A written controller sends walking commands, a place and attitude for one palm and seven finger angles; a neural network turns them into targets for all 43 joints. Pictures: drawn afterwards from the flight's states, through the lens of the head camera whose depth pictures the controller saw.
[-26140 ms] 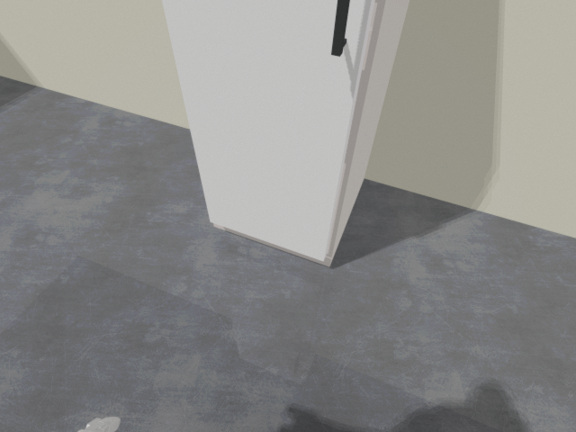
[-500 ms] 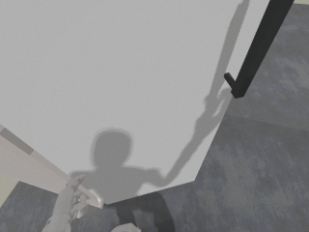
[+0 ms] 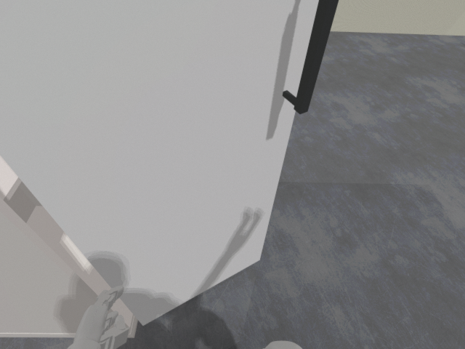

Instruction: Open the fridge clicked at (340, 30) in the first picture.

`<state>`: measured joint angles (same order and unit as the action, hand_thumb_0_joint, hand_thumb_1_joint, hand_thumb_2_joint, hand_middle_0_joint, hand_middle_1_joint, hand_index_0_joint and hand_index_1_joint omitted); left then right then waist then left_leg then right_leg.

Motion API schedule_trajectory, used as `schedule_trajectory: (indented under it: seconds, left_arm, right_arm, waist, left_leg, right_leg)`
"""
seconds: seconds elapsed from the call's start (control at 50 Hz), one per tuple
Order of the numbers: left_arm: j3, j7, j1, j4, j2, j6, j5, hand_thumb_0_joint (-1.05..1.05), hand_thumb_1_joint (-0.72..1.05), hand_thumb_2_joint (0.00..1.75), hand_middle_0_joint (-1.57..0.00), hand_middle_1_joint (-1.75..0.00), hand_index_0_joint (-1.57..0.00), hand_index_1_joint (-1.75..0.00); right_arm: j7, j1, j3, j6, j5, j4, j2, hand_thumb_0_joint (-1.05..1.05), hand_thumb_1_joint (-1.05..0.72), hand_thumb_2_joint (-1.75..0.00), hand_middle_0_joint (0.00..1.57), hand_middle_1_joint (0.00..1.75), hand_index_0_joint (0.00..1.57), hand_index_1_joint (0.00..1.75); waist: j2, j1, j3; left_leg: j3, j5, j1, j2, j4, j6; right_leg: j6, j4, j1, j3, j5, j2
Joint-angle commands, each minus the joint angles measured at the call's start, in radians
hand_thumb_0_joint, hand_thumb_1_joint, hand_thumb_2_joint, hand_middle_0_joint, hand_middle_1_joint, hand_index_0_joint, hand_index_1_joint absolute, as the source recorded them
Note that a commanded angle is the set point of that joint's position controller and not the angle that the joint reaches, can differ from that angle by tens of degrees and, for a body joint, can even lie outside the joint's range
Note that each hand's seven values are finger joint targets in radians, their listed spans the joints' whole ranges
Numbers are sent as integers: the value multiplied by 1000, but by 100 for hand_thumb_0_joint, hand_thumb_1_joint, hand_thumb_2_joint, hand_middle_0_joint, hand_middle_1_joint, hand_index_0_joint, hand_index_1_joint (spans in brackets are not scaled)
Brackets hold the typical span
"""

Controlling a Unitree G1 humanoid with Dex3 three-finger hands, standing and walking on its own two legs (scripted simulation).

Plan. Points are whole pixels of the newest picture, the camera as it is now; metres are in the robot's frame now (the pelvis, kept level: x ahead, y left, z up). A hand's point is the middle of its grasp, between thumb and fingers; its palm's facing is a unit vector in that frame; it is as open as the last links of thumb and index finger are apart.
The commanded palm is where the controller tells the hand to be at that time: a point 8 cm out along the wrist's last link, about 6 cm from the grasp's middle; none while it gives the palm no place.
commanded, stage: stop walking and hold the door back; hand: right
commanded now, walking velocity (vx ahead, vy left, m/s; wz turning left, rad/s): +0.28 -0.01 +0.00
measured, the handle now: (307, 45) +0.53 -0.11 +0.27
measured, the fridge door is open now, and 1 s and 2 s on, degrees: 60 60 60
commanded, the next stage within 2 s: loosen the grip on the handle in 0.68 s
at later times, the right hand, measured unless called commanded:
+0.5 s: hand out of the picture +0.31 -0.26 +0.29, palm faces +0.36 +0.91 -0.22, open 4.6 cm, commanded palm +0.26 -0.31 +0.26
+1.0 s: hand out of the picture +0.29 -0.31 +0.29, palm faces +0.46 +0.89 -0.07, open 6.9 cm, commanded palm +0.25 -0.33 +0.25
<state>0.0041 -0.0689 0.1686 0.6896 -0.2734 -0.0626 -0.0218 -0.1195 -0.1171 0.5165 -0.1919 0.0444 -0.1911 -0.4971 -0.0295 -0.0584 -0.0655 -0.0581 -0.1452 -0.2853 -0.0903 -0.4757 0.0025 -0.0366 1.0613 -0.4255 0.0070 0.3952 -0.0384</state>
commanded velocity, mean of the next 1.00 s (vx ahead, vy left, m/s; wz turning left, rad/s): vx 0.07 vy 0.04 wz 0.00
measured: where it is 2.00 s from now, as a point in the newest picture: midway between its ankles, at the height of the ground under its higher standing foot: outside the picture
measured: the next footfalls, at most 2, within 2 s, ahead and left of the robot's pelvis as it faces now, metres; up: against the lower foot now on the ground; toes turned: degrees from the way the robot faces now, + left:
right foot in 0.12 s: +0.03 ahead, -0.13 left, +0.00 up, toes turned +0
left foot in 0.54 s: -0.01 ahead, +0.10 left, +0.00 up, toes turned +4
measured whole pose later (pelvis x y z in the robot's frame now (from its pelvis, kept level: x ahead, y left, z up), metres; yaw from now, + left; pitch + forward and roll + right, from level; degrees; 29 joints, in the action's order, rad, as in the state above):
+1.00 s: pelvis -0.05 -0.03 -0.01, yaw +4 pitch +1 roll +0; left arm 0.00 0.02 0.24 0.62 -0.24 -0.16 0.01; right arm -0.02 -0.44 0.50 -0.22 0.10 0.18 -0.45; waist 0.01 -0.04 0.05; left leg -0.01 -0.27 -0.29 -0.01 -0.54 0.00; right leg 0.02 0.54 -0.33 0.07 0.23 0.01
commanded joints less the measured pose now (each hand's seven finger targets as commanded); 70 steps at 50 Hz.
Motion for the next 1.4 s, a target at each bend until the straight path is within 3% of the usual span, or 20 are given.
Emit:
schedule_trajectory:
  seconds: [0.0,0.06,0.1,0.14,0.18,0.46,0.52,0.58,0.66,0.72,0.74,0.76,0.78,0.84,0.88,1.0,1.08,1.14,1.16,1.38]
  left_arm:
    - [-23,-9,-84,-162,-73,-54,-2,0,90,90,-20,-30,-20,-30]
    - [-28,2,-77,-178,-93,-52,-10,0,90,90,-20,-30,-20,-30]
    - [-49,7,-96,-212,-147,-56,-12,0,90,90,-20,-30,-20,-30]
    - [-38,5,-80,-139,-77,-60,-10,0,90,90,-20,-30,-20,-30]
    - [-34,-3,-56,-123,-79,-59,-14,0,90,90,-20,-30,-20,-30]
    - [14,2,-94,-185,-78,-32,-7,0,90,90,-20,-30,-20,-30]
    - [-3,-2,-60,-182,-64,-18,-8,0,90,90,-20,-30,-20,-30]
    - [-16,1,-77,-171,-71,-34,-28,0,90,90,-20,-30,-20,-30]
    - [-6,-34,-90,-147,-72,-38,-5,0,90,90,-20,-30,-20,-30]
    - [-11,-24,-111,-174,-90,-48,-11,0,90,90,-20,-30,-20,-30]
    - [-13,-29,-107,-172,-80,-59,-3,0,90,90,-20,-30,-20,-30]
    - [-90,2,68,-87,-157,-131,22,0,90,90,-20,-30,-20,-30]
    - [-67,21,59,-141,-55,-174,74,0,90,90,-20,-30,-20,-30]
    - [-82,51,98,-131,-116,-178,47,0,90,90,-20,-30,-20,-30]
    - [-74,88,28,-180,-106,-165,34,0,90,90,-20,-30,-20,-30]
    - [-48,36,-22,-177,-118,-97,10,0,90,90,-20,-30,-20,-30]
    - [-30,-7,-42,-141,-92,-109,19,0,90,90,-20,-30,-20,-30]
    - [-32,-9,-18,-125,-87,-120,35,0,90,90,-20,-30,-20,-30]
    - [-53,-13,23,-100,-102,-107,37,0,90,90,-20,-30,-20,-30]
    - [-55,-26,36,-137,-127,-85,15,0,90,90,-20,-30,-20,-30]
  right_arm:
    - [-17,-542,-102,-1,-3,0,-179,0,-90,-90,45,140,45,140]
    - [-16,-667,-229,6,6,-64,-80,0,-90,-90,45,140,45,140]
    - [-12,-783,-285,-15,11,-142,-15,0,-90,-90,45,140,45,140]
    - [-15,-867,-235,-24,-17,-32,-114,0,-90,-90,45,140,45,140]
    - [-11,-860,-198,-17,-39,90,-153,0,-90,-90,45,140,45,140]
    - [27,-563,-70,20,5,-44,-236,0,-90,-90,45,140,45,140]
    - [8,-575,37,11,-1,-3,-360,0,-90,-90,45,140,45,140]
    - [0,-643,-44,21,7,-37,-253,0,-90,-90,45,140,45,140]
    - [-19,-702,-76,10,10,-149,-218,0,-90,-90,45,140,45,140]
    - [-8,-782,-178,-9,9,-147,-116,0,-90,-90,45,140,45,140]
    - [-8,-813,-157,-14,1,-145,-154,0,-90,-90,45,140,45,140]
    - [-18,-1355,581,-81,-151,246,-1058,0,-90,-90,45,140,45,140]
    - [56,-1073,-14,20,-79,440,-232,0,-78,-84,45,140,45,140]
    - [158,-648,57,-4,71,375,-168,0,-42,-67,45,140,45,140]
    - [148,-601,-103,-59,51,169,-32,0,-17,-55,45,140,45,140]
    - [89,-665,42,-129,100,228,-180,0,55,-20,42,137,42,137]
    - [38,-904,54,-177,55,269,-289,0,55,-20,37,130,37,130]
    - [22,-943,29,-231,-10,271,-322,0,55,-20,33,125,33,125]
    - [21,-726,179,-233,-23,436,-436,0,55,-20,32,123,32,123]
    - [211,-567,168,-247,177,351,-351,0,55,-20,25,115,25,115]
  waist:
    - [-172,31,193]
    - [-16,52,262]
    - [413,61,187]
    - [314,86,191]
    - [136,65,157]
    - [227,53,281]
    - [-111,63,333]
    - [-179,51,337]
    - [70,78,340]
    - [372,66,307]
    - [380,66,263]
    - [133,3,275]
    - [190,30,556]
    - [315,-19,470]
    - [111,9,375]
    - [-28,42,246]
    - [104,52,257]
    - [163,57,336]
    - [102,27,323]
    - [64,16,345]
  left_leg:
    - [243,-340,-21,-209,288,-74]
    - [156,-296,28,-128,149,-39]
    - [-49,-318,-252,87,-330,28]
    - [78,-300,-352,83,-637,9]
    - [80,-206,-419,51,-640,15]
    - [-68,-67,140,120,59,6]
    - [345,329,397,-197,92,-165]
    - [338,423,374,-260,83,-212]
    - [106,161,122,-95,-6,-82]
    - [21,-267,-17,85,-233,6]
    - [47,-337,-77,71,-304,3]
    - [163,-230,-45,-18,-269,-60]
    - [-2,112,26,98,-155,-113]
    - [16,183,51,73,-8,-70]
    - [9,202,-5,80,-34,-56]
    - [34,-163,-87,87,14,-30]
    - [93,-359,-111,71,49,-23]
    - [111,-345,-91,65,34,-27]
    - [120,-367,-59,65,32,-29]
    - [93,34,21,57,-34,-12]
  right_leg:
    - [35,-326,184,68,69,-2]
    - [66,-697,325,87,0,-8]
    - [194,-909,377,-323,159,343]
    - [249,-923,350,-470,77,417]
    - [248,-811,408,-325,-245,363]
    - [106,-625,270,-27,-464,292]
    - [21,-252,-72,70,-52,102]
    - [20,-158,-95,-66,131,103]
    - [28,-616,292,27,-260,63]
    - [127,-795,308,-293,-295,335]
    - [148,-820,328,-336,-353,357]
    - [204,-675,216,-85,-518,277]
    - [-24,-589,340,12,-814,61]
    - [-65,-531,423,-12,-862,101]
    - [-18,-528,358,-12,-795,125]
    - [32,-612,190,-10,-148,92]
    - [42,-597,140,12,57,66]
    - [52,-554,132,23,26,57]
    - [53,-534,79,27,-6,62]
    - [64,-493,93,34,-270,48]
